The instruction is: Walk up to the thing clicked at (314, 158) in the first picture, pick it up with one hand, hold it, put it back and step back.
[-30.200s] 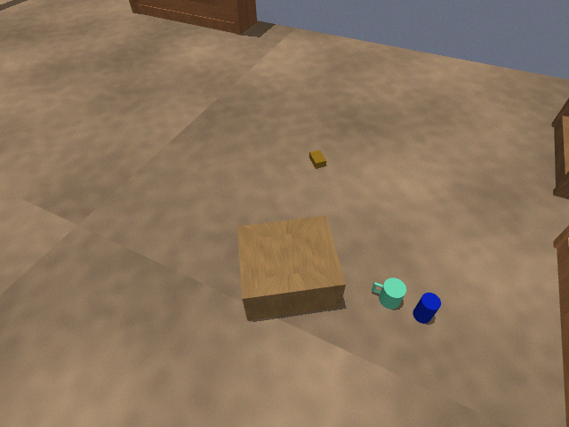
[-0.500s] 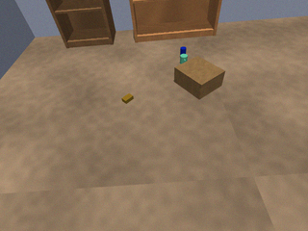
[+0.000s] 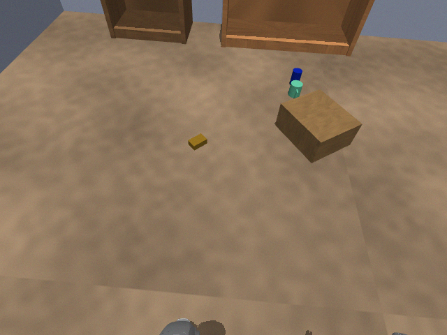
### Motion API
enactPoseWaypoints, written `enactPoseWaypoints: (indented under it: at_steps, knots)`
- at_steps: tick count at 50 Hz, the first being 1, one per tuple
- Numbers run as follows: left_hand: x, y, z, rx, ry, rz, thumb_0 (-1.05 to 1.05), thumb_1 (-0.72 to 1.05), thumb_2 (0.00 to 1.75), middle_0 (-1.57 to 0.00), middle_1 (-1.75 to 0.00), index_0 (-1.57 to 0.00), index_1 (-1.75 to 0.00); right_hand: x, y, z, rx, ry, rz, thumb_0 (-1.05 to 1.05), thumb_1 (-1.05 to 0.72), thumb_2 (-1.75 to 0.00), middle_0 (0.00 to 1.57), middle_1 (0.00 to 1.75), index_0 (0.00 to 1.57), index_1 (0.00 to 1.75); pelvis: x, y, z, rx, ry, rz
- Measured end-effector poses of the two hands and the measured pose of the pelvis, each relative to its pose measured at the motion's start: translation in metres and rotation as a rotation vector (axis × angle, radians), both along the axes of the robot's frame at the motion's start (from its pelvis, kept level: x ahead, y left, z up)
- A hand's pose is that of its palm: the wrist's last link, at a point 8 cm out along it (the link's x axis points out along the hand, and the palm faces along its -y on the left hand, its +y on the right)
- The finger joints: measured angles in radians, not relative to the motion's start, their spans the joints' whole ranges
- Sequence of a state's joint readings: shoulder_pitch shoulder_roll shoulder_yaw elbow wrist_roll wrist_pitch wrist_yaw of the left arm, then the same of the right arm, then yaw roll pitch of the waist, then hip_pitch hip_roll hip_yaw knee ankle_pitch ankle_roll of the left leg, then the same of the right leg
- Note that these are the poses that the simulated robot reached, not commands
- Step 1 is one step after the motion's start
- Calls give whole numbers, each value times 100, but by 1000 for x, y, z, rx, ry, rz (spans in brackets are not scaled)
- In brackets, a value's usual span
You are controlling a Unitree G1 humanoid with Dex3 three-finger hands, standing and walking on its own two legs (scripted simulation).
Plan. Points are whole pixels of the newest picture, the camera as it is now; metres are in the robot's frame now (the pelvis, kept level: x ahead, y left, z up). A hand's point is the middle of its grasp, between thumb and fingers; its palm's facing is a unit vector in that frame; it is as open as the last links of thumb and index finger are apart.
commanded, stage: walk up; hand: left
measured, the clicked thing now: (197, 141) +1.19 +0.20 -0.73
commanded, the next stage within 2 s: none
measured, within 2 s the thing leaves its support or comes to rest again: neither
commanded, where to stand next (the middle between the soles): +0.79 -0.01 m, yaw -3 degrees
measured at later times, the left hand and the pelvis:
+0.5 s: hand (131, 234) +0.33 +0.24 -0.11, palm faces -0.03 -0.91 -0.41, open 7.4 cm; pelvis +0.23 -0.04 +0.00, yaw -2 degrees
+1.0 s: hand (126, 193) +0.45 +0.29 -0.15, palm faces -0.06 -0.94 -0.33, open 7.4 cm; pelvis +0.42 +0.02 +0.01, yaw -2 degrees
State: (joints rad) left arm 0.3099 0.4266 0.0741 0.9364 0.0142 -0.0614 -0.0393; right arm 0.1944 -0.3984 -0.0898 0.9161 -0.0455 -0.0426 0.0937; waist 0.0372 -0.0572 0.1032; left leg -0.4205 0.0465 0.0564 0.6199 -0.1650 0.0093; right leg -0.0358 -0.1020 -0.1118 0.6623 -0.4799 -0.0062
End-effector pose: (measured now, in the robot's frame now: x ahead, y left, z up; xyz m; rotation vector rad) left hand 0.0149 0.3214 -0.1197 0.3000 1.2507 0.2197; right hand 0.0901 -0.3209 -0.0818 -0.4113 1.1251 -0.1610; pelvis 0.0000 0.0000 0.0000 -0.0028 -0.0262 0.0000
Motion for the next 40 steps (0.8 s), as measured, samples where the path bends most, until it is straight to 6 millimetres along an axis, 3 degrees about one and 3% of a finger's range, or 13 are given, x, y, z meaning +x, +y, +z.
enactPoseWaypoints:
  at_steps: [4,11,16,21,24,30,35,40]
  knots:
    - [56,4,7,-14,7,-42,1,90,90,-21,-30,-21,-30,38,17,13,15,-86,-32,0,-91,-89,20,30,20,30,37,10,10,-26,-4,3]
    - [160,5,31,-9,-110,-93,1,90,90,-21,-30,-21,-30,70,19,19,26,-64,-74,0,-90,-89,20,30,21,30,104,8,22,3,-18,-16]
    - [225,-7,41,14,-126,-142,1,91,90,-20,-30,-20,-30,94,2,2,45,-34,-103,0,-90,-89,20,30,21,30,149,-3,17,29,-23,-35]
    - [282,-27,40,60,-158,-148,1,90,90,-20,-30,-21,-30,133,-25,-33,65,6,-123,0,-90,-89,20,30,21,30,202,-24,-3,22,-23,-38]
    - [300,-38,44,73,-190,-126,1,90,90,-21,-30,-21,-30,163,-30,-42,80,37,-104,1,-90,-89,20,30,20,30,225,-34,-4,14,-31,-28]
    - [306,-47,59,70,-132,-74,1,90,90,-21,-30,-21,-30,232,-28,-23,112,-1,-61,1,-91,-89,20,30,20,30,266,-38,18,19,-28,-41]
    - [313,-41,57,63,-71,-55,1,90,90,-21,-30,-21,-30,275,-28,-9,94,-9,-47,0,-91,-89,20,30,20,30,302,-34,22,-3,-23,-38]
    - [337,-23,43,43,-47,-36,1,90,90,-21,-30,-21,-30,320,-19,-1,53,13,-19,0,-91,-90,20,30,20,30,342,-22,18,-31,-14,-20]
